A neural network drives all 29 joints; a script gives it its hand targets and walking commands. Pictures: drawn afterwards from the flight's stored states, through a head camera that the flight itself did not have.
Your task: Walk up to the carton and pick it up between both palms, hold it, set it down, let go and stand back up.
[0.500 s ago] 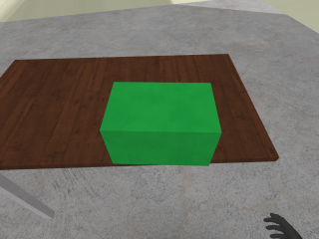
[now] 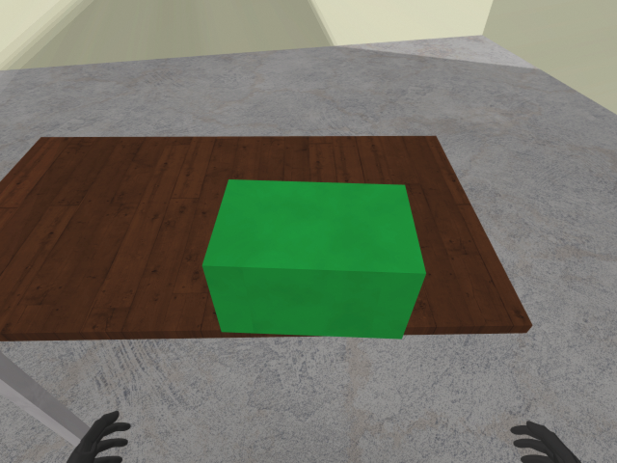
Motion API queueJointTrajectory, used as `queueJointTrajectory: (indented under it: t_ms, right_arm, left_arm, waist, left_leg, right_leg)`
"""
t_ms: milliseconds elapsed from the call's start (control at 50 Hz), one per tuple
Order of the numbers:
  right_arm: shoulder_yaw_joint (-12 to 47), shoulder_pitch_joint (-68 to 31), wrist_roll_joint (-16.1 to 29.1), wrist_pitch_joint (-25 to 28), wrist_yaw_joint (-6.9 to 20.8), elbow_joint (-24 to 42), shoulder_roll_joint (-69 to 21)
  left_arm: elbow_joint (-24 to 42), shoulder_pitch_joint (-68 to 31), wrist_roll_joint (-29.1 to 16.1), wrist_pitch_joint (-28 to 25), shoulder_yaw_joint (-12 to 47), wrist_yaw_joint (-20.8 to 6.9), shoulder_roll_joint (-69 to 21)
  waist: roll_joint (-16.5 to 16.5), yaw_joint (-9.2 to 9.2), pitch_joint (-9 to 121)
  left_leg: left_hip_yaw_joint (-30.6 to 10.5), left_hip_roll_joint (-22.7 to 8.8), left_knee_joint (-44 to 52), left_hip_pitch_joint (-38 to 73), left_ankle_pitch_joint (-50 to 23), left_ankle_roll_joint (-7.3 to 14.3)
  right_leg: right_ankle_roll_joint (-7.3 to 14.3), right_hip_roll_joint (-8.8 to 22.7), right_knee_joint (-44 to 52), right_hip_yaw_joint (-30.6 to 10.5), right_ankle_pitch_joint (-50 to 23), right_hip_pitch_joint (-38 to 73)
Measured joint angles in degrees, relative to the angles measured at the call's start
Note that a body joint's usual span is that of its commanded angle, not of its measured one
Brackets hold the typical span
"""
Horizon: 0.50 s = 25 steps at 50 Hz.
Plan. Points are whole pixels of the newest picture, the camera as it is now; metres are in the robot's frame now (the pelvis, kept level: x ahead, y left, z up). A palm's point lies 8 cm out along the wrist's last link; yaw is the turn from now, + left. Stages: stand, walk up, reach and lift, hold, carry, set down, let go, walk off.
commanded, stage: reach and lift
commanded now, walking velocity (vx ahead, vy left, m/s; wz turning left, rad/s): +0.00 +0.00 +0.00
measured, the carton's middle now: (313, 258) +0.44 +0.00 +0.03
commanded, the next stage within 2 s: none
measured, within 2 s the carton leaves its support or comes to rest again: neither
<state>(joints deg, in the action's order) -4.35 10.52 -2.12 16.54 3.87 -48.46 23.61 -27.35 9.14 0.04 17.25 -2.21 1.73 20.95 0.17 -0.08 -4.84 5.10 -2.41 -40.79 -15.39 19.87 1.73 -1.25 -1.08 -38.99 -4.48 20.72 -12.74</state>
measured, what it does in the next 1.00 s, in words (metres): stands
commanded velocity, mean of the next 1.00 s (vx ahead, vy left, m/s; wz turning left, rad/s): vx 0.00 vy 0.00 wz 0.00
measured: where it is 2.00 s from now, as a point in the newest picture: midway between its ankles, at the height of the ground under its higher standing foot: outside the picture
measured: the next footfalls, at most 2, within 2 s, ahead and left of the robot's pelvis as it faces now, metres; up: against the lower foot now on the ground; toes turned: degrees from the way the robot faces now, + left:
none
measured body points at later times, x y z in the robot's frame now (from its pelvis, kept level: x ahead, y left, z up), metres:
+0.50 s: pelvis -0.03 +0.01 +0.01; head -0.06 +0.02 +0.46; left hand +0.18 +0.28 +0.00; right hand +0.15 -0.27 +0.01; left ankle +0.03 +0.10 -0.72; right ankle +0.01 -0.14 -0.72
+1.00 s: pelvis +0.01 -0.01 +0.02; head -0.01 +0.00 +0.47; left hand +0.22 +0.24 +0.05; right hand +0.19 -0.26 +0.07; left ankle +0.03 +0.10 -0.72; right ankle +0.01 -0.14 -0.72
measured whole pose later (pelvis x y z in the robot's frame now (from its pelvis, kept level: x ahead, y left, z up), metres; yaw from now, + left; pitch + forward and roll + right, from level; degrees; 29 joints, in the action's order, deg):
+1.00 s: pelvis +0.01 -0.01 +0.02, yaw +0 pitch -5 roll +1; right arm -4.3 28.0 12.0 -7.2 -5.1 11.4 14.4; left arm 0.5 18.4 -13.1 7.4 -2.2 -1.7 21.0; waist -2.0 -0.1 -3.0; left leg 5.1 0.0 -26.0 -7.7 12.8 1.3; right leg -1.3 1.0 -29.2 -4.5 16.5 -7.3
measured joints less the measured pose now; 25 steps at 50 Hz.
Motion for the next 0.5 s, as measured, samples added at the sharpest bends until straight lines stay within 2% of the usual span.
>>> queueJointTrajectory:
  t_ms: [180,380,500]
  right_arm:
    - [0.00,4.32,1.77,-5.20,-0.69,13.09,-2.35]
    - [-0.02,11.01,6.85,-15.01,-4.70,31.92,-4.66]
    - [0.00,11.25,8.29,-19.49,-3.97,39.72,-4.65]
  left_arm:
    - [5.24,4.24,-0.38,-0.93,0.00,-0.01,-0.01]
    - [13.08,2.79,-2.83,-0.87,0.00,-1.66,0.00]
    - [17.20,3.23,-4.07,-0.44,0.00,-1.74,0.00]
  waist:
    - [-1.64,0.02,0.16]
    - [-2.10,0.01,0.45]
    - [-2.32,-0.01,0.46]
  left_leg:
    - [0.01,0.52,4.86,3.26,-3.61,-0.37]
    - [0.02,2.11,6.76,3.96,-5.53,-0.37]
    - [0.01,2.45,6.98,3.98,-5.53,-0.37]
  right_leg:
    - [0.16,0.37,2.57,-0.01,-2.36,2.24]
    - [1.13,1.81,2.61,-0.02,-2.73,2.27]
    - [1.84,2.13,3.66,-0.01,-3.17,2.69]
